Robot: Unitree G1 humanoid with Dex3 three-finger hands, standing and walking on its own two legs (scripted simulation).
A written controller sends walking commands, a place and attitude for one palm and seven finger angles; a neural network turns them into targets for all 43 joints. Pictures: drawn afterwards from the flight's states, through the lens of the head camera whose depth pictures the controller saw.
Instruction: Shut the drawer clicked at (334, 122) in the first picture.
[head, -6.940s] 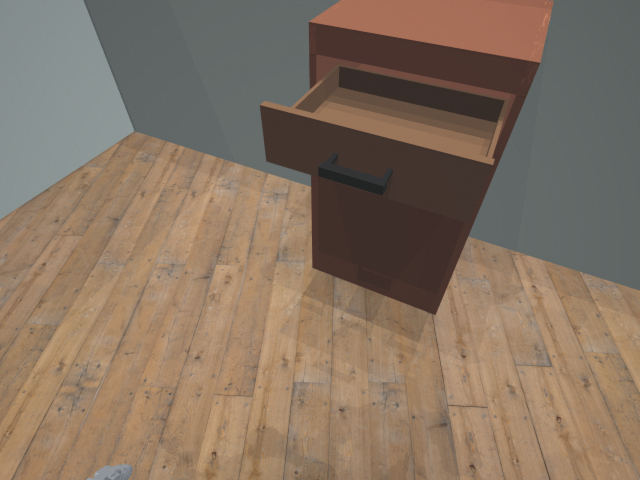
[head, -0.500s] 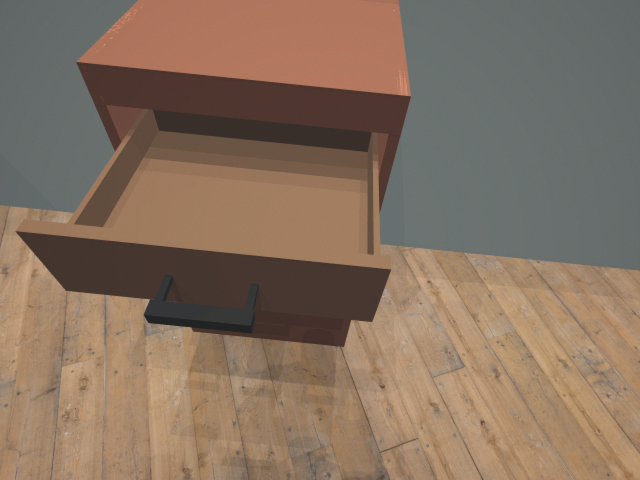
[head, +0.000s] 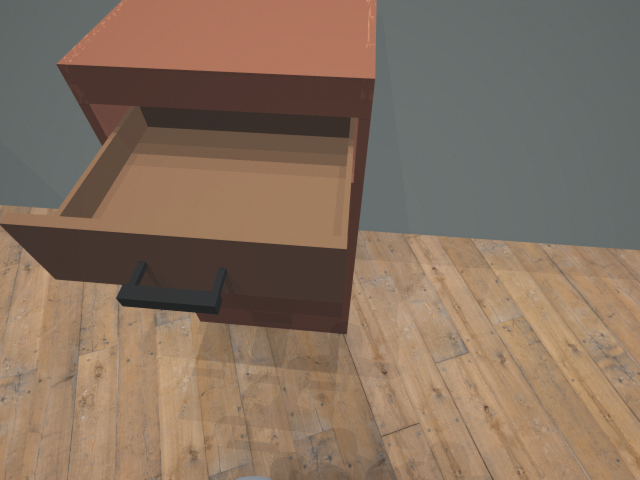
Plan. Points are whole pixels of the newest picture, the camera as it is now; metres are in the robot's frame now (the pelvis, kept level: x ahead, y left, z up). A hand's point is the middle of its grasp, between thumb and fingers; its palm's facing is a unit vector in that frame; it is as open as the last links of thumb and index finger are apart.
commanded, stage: come to a stop and stand still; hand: left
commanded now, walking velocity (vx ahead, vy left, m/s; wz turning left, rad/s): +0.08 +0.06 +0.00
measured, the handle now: (175, 285) +0.35 +0.23 +0.01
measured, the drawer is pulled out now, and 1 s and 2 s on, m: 0.27 0.27 0.27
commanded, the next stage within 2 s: look again from close up in 0.36 s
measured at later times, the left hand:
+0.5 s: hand out of the picture -0.01 +0.19 -0.17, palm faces -0.02 -0.97 -0.22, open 7.3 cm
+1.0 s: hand out of the picture +0.04 +0.18 -0.18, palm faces +0.03 -0.98 -0.22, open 7.3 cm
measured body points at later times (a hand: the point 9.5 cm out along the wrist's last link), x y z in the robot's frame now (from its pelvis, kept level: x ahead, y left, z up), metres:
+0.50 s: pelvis -0.03 +0.00 -0.01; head +0.00 -0.01 +0.44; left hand -0.01 +0.24 -0.16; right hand -0.08 -0.19 -0.17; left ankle -0.03 +0.13 -0.74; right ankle -0.05 -0.08 -0.74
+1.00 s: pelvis +0.00 +0.00 +0.00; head +0.02 +0.01 +0.45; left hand +0.03 +0.23 -0.16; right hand +0.10 -0.23 -0.15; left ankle -0.05 +0.11 -0.74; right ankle -0.05 -0.08 -0.74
